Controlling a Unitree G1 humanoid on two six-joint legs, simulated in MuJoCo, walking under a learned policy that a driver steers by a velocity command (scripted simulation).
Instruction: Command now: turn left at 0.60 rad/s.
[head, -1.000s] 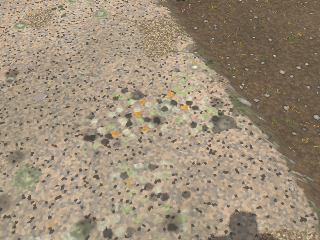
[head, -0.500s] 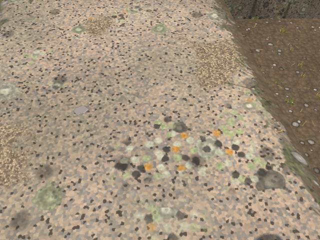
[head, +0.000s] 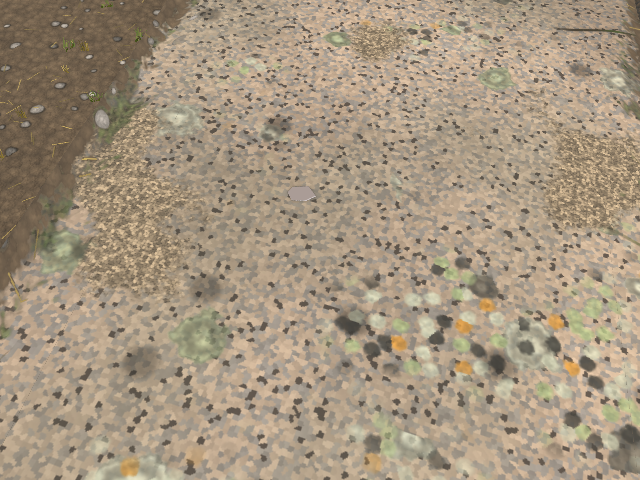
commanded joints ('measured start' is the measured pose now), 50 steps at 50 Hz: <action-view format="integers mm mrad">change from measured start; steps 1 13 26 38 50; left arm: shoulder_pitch -32 -41 4 -47 -191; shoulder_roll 107 61 53 23 -14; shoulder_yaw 35 5 -27 -38 -47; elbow -71 -69 -33 -102 -113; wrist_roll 6 -18 10 -35 -25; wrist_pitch -15 -27 -66 -85 -119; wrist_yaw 14 -25 -31 -29 -89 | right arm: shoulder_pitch -66 -43 -43 293 255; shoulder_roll -168 -155 -61 -209 -116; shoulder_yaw -47 -29 0 -60 -10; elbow -81 -56 14 118 132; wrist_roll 21 9 -2 20 20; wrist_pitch -36 -9 -16 -126 -114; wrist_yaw -17 -22 -18 20 -10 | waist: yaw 9 -33 -4 -115 -93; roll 185 202 -60 341 130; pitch -99 -124 -82 -20 47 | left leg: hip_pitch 170 149 91 428 290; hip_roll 245 211 -13 348 186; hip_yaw -325 -350 -112 -645 -105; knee -249 -179 -92 -390 -451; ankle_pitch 328 418 4 -260 302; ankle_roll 170 191 -32 235 142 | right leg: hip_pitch -193 92 269 -237 -184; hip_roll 8 36 -54 90 -6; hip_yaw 87 48 151 13 -26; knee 181 -219 -597 -40 -282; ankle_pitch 48 89 81 -51 477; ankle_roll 9 25 -106 -74 -29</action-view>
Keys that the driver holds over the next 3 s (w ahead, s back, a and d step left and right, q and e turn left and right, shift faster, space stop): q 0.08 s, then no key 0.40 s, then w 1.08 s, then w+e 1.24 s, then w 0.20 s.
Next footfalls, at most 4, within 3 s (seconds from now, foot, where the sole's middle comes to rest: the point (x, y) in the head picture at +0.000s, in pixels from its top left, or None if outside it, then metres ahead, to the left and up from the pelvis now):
0.34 right None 0.06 -0.13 -0.77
1.18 right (345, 478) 0.46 -0.07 -0.77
1.72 left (221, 352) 0.73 0.20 -0.77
2.26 right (341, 263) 0.99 -0.08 -0.77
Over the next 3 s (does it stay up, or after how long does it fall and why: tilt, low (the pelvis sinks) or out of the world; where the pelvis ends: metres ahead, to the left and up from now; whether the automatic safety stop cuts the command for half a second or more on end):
stays up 1.24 -0.08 0.01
